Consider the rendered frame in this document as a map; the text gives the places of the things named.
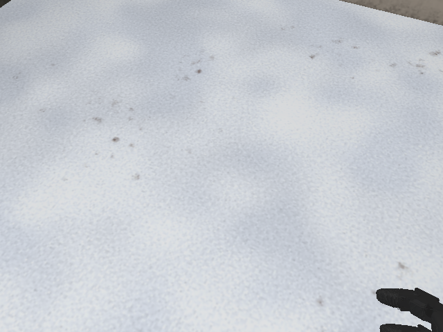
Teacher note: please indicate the right robot hand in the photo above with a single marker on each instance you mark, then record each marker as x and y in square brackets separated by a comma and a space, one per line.
[420, 303]

